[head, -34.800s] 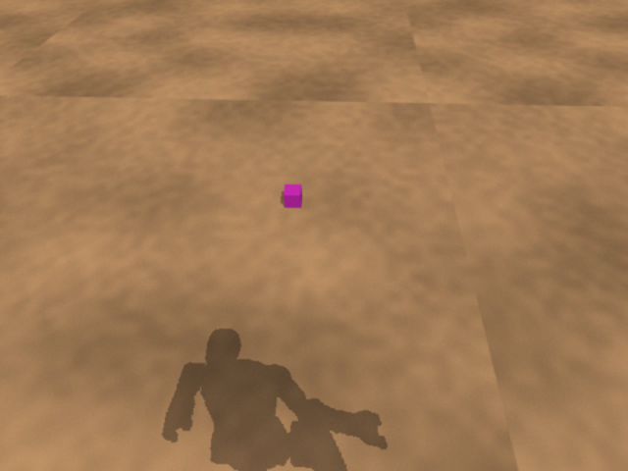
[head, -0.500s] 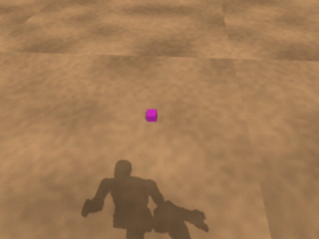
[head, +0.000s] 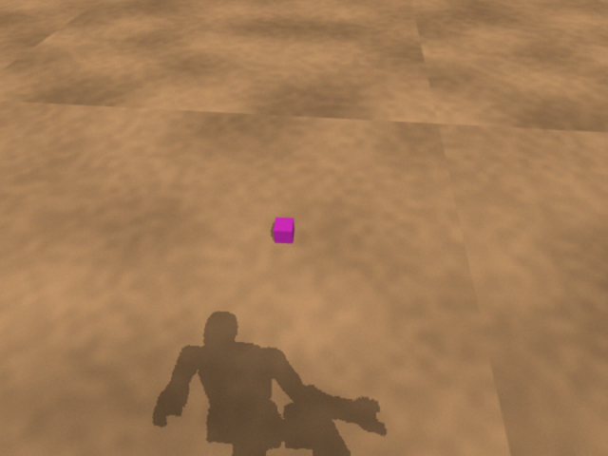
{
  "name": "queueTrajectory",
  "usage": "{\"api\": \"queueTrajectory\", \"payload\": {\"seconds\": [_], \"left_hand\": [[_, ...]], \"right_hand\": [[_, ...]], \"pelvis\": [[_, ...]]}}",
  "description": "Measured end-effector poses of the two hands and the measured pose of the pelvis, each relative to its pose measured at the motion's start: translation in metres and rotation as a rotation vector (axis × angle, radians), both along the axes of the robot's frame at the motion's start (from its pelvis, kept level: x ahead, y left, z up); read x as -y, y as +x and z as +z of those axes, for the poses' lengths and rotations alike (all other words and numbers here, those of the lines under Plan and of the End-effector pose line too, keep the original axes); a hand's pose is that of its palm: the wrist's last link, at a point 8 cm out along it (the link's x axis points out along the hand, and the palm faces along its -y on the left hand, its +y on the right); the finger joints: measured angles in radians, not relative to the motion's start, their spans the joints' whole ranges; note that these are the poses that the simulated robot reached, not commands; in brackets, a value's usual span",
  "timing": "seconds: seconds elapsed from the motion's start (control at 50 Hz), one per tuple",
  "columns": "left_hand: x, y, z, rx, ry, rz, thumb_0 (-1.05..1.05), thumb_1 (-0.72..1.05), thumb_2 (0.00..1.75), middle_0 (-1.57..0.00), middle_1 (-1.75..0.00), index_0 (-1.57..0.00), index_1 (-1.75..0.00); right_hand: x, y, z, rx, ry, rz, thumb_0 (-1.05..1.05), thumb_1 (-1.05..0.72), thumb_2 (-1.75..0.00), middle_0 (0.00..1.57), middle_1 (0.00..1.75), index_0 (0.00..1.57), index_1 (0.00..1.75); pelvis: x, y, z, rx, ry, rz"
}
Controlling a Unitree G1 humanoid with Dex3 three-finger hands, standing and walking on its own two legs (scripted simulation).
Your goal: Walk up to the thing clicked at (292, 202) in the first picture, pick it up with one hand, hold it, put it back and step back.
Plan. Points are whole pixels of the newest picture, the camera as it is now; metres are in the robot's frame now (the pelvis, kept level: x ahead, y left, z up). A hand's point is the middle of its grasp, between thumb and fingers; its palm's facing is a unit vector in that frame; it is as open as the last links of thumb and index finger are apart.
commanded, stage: step back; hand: left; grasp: from above
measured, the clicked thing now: (284, 230) +1.10 +0.20 -0.72
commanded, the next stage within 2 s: stand in 0.32 s
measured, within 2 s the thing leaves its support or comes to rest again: neither
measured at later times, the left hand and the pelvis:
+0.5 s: hand out of the picture +0.14 +0.25 -0.13, palm faces -0.03 -0.94 -0.35, open 7.4 cm; pelvis +0.02 +0.00 +0.02, yaw -1 degrees
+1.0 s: hand out of the picture +0.08 +0.25 -0.13, palm faces -0.04 -0.94 -0.35, open 7.4 cm; pelvis +0.00 -0.01 +0.02, yaw -1 degrees
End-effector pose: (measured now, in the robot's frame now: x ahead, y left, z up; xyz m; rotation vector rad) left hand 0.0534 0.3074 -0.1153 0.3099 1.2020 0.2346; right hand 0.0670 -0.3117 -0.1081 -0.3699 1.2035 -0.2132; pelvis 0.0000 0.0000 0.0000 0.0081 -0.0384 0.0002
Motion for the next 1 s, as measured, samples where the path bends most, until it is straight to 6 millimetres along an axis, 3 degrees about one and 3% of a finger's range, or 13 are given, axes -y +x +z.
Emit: {"api": "queueTrajectory", "payload": {"seconds": [0.26, 0.4, 0.66, 0.84, 1.0], "left_hand": [[-0.005, 0.063, 0.011, 0.047, 0.012, -0.045, 0.0, 0.9, 0.9, -0.2, -0.3, -0.2, -0.3], [0.001, 0.079, 0.019, 0.068, 0.009, -0.063, 0.0, 0.9, 0.9, -0.2, -0.3, -0.2, -0.3], [0.017, 0.056, 0.018, 0.01, -0.02, -0.066, 0.0, 0.9, 0.9, -0.2, -0.3, -0.2, -0.3], [0.017, 0.031, 0.017, -0.031, -0.016, -0.049, 0.0, 0.9, 0.9, -0.2, -0.3, -0.2, -0.3], [0.016, 0.019, 0.019, -0.038, -0.008, -0.041, 0.0, 0.9, 0.9, -0.2, -0.3, -0.2, -0.3]], "right_hand": [[-0.029, 0.059, 0.005, 0.071, 0.057, -0.007, 0.01, -0.91, -0.89, 0.2, 0.3, 0.2, 0.3], [-0.03, 0.07, 0.01, 0.099, 0.069, -0.011, 0.01, -0.91, -0.89, 0.2, 0.3, 0.2, 0.3], [-0.015, 0.036, 0.013, 0.036, 0.06, -0.041, 0.01, -0.91, -0.89, 0.2, 0.3, 0.2, 0.3], [-0.008, 0.009, 0.01, -0.015, 0.058, -0.049, 0.01, -0.91, -0.89, 0.2, 0.3, 0.2, 0.3], [-0.008, -0.001, 0.007, -0.024, 0.066, -0.046, 0.01, -0.91, -0.89, 0.2, 0.3, 0.2, 0.3]], "pelvis": [[-0.006, 0.023, 0.009, -0.01, -0.013, -0.02], [-0.006, 0.024, 0.014, -0.001, -0.008, -0.025], [0.001, 0.015, 0.021, 0.012, -0.007, -0.02], [0.005, 0.007, 0.022, 0.013, -0.007, -0.017], [0.007, 0.002, 0.022, 0.015, -0.009, -0.014]]}}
